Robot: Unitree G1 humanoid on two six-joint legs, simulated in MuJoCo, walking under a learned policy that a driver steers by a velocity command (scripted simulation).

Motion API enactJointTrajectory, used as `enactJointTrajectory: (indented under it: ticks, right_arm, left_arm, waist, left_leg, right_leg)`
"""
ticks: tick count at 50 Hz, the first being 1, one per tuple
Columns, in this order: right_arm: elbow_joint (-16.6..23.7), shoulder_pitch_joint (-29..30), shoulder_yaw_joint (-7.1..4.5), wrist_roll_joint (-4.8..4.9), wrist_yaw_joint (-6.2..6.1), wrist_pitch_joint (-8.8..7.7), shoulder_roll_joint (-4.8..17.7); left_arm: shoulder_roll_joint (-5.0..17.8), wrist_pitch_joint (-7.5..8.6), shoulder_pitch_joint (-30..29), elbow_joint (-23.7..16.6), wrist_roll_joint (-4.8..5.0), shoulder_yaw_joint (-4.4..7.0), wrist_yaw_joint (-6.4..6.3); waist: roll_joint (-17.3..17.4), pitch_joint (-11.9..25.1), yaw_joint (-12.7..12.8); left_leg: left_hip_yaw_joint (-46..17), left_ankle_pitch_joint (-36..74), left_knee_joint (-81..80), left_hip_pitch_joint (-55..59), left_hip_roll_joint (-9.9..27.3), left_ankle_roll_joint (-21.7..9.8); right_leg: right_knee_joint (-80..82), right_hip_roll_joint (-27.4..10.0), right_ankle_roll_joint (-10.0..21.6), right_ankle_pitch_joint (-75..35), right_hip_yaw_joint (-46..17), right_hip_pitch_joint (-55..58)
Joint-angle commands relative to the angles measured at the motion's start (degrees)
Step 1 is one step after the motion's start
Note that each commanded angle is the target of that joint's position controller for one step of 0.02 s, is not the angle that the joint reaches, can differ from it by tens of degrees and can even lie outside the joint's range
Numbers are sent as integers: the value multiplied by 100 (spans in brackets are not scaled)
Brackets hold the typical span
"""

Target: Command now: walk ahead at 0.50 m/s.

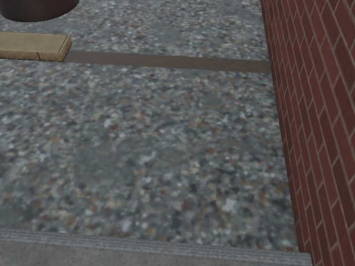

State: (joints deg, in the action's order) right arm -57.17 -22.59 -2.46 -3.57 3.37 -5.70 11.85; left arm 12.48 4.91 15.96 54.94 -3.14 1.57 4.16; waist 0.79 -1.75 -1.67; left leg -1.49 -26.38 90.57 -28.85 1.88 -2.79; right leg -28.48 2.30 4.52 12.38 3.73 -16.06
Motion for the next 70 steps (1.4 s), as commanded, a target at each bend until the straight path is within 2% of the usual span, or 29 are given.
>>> enactJointTrajectory:
  ticks: [1,2,6,13,15,16,17,18,19,23,31,37,40,41,42,43,45,48,50,51,53,56,58,60,64,67,68,69,70]
  right_arm:
    - [582,455,-50,-154,-154,-59,33]
    - [550,411,-58,-90,-119,-14,-24]
    - [770,1298,104,67,-71,113,-142]
    - [1226,2509,-201,119,-148,44,636]
    - [1010,1556,-436,222,-104,-39,1193]
    - [672,60,-422,207,-88,25,1241]
    - [265,-970,-444,22,-145,45,1110]
    - [253,-617,-476,10,-203,-87,1133]
    - [358,18,-437,93,-227,-106,907]
    - [401,557,-208,83,-197,-87,164]
    - [0,-38,-120,-127,144,-86,292]
    - [-463,-822,-171,-104,66,-98,521]
    - [-335,-471,-321,-13,12,-79,740]
    - [-357,-995,-270,-23,44,-82,474]
    - [-192,-1088,-129,-97,176,-126,105]
    - [316,296,-192,82,287,-111,204]
    - [567,916,-257,27,69,28,386]
    - [559,873,-211,-166,-67,138,-119]
    - [510,684,-287,1,-39,191,43]
    - [433,425,-269,-99,26,224,13]
    - [641,934,-239,-141,21,156,-84]
    - [964,1928,-275,-101,-168,157,172]
    - [940,2310,-127,-154,-135,155,-23]
    - [937,2343,-33,-178,-92,223,-125]
    - [961,2514,56,-110,-202,247,163]
    - [852,1862,-67,232,-293,184,523]
    - [338,854,-182,767,-213,175,747]
    - [-74,-237,-158,695,-167,212,881]
    - [-163,-90,-62,735,-98,272,571]
  left_arm:
    - [-171,208,-86,-381,50,-200,-99]
    - [92,228,68,-354,73,-121,-156]
    - [670,118,605,-83,97,114,67]
    - [462,146,1103,296,134,159,-28]
    - [188,218,1405,292,35,111,-84]
    - [-151,246,1549,132,23,1,-19]
    - [207,180,579,43,35,114,37]
    - [288,148,152,-41,35,194,-11]
    - [286,140,276,68,-25,222,-106]
    - [-355,79,69,43,-161,136,-241]
    - [-254,-20,-736,-334,-180,136,27]
    - [151,14,-1633,-884,-103,289,-133]
    - [579,132,-613,-651,144,536,-168]
    - [919,218,240,-512,206,600,-194]
    - [988,199,1152,-396,134,581,-205]
    - [750,294,1865,-42,-117,506,-224]
    - [454,397,779,-98,99,460,-305]
    - [-253,353,112,-226,260,142,-280]
    - [58,325,-352,-431,138,156,-210]
    - [123,293,-478,-472,13,168,-204]
    - [35,332,170,-316,-36,163,-300]
    - [-256,314,1593,235,81,89,-457]
    - [-274,210,1580,96,182,43,-444]
    - [-137,149,1621,119,89,2,-344]
    - [-17,142,1738,111,176,-4,-328]
    - [48,65,1824,405,236,-90,-254]
    - [69,0,1196,146,399,173,-518]
    - [-297,-48,1648,243,532,-14,-575]
    - [-328,-147,2080,197,648,-82,-610]
  waist:
    - [101,-98,-70]
    - [-317,100,-27]
    - [-208,20,212]
    - [-224,-62,329]
    - [361,976,47]
    - [1298,1915,-377]
    - [874,1280,-979]
    - [505,258,-785]
    - [398,4,-452]
    - [74,-10,73]
    - [291,-331,137]
    - [142,-480,-65]
    - [-21,209,432]
    - [-666,1200,406]
    - [-1596,2110,807]
    - [-1117,1205,1213]
    - [-286,111,689]
    - [-315,93,-47]
    - [-450,97,-284]
    - [-416,122,-389]
    - [-222,197,44]
    - [-406,209,646]
    - [-38,112,830]
    - [-95,62,775]
    - [-103,-4,967]
    - [-86,53,484]
    - [-90,841,181]
    - [748,2073,-211]
    - [703,2786,66]
  left_leg:
    - [-445,1586,-2276,-974,868,-125]
    - [-140,1463,-3081,-645,765,-61]
    - [248,2145,-5226,457,417,211]
    - [422,2642,-6133,987,-17,-546]
    - [-132,3835,-5836,3525,289,-1360]
    - [-2204,3014,-6668,5507,1485,-2119]
    - [-3235,1591,-7635,5507,1871,-1813]
    - [-2806,598,-7836,4653,1634,-1322]
    - [-2331,581,-7994,3899,1440,-1168]
    - [-1286,1891,-8444,2708,1221,-1205]
    - [-92,3101,-8229,1336,827,-1194]
    - [-351,4172,-7405,3134,1290,-1059]
    - [341,5758,-5619,2601,651,-600]
    - [599,4446,-4086,1699,113,-282]
    - [648,289,-2065,124,-741,101]
    - [-40,-1288,-1120,-1311,-708,-61]
    - [-357,-499,-1394,-1279,86,-267]
    - [-160,368,-2454,-221,282,-144]
    - [249,1336,-3459,439,170,76]
    - [323,2288,-3337,932,117,73]
    - [-25,3887,-4054,128,257,254]
    - [-238,3644,-5015,-1607,580,515]
    - [12,4708,-6292,-1096,458,486]
    - [87,4935,-6140,-265,385,458]
    - [-179,3994,-7179,-307,488,554]
    - [197,4927,-7654,1628,475,-16]
    - [-133,7751,-6927,3369,676,-150]
    - [-383,10283,-5857,5474,1765,-741]
    - [-901,9202,-5505,5615,2160,-1107]
  right_leg:
    - [1948,-1913,1564,-1678,-1744,-111]
    - [1998,-1603,1476,-1735,-1263,4]
    - [2028,-1621,1354,-1602,-1026,-266]
    - [1178,-1548,793,-1665,-1033,1092]
    - [-385,-485,33,-1837,-188,148]
    - [-1786,150,-373,514,-51,-1446]
    - [-2980,41,-232,2189,-475,-2517]
    - [-3456,-284,2,1617,-835,-3047]
    - [-3453,-570,113,1093,-903,-2793]
    - [-3028,-841,155,342,-842,-1867]
    - [-1818,-699,-251,-2121,-552,-812]
    - [-1237,-642,-182,-658,-496,-1628]
    - [-697,-127,193,-1225,43,584]
    - [-655,-626,1029,-2925,-842,2393]
    - [121,-1981,2340,-3421,-3083,3958]
    - [686,-2195,2123,-3262,-3798,3686]
    - [932,-2130,1635,-2892,-2954,1891]
    - [1235,-1538,1158,-3542,-1748,418]
    - [1353,-1010,879,-3122,-1000,-427]
    - [1059,-800,741,-2953,-724,-1070]
    - [633,-856,767,-2299,-842,-645]
    - [-211,-1445,1011,-1790,-1797,734]
    - [-575,-1153,958,-395,-1729,-78]
    - [-622,-1219,1018,363,-2001,-1129]
    - [-1404,-1244,1026,876,-2671,-503]
    - [-1939,-1101,640,651,-2583,-1275]
    - [-3690,-27,111,1586,-1006,-2133]
    - [-5874,157,-469,4200,-543,-3356]
    - [-6571,-421,-653,4314,-1014,-3419]
